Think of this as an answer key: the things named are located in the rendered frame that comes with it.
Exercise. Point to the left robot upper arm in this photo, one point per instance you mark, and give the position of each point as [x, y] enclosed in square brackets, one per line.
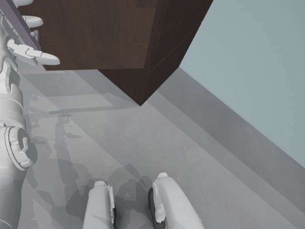
[17, 154]

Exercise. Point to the left robot hand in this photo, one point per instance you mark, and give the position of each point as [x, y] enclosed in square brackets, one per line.
[25, 53]

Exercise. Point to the right robot foot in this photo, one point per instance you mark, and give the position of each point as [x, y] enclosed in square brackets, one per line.
[156, 225]

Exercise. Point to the robot right thigh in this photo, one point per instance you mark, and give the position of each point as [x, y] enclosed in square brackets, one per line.
[179, 211]

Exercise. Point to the robot left forearm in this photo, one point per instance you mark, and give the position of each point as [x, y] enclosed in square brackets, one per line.
[11, 98]

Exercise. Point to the cupboard door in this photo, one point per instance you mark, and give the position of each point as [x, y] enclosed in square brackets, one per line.
[94, 34]

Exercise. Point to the handle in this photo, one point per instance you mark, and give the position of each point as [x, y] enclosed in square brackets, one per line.
[15, 18]

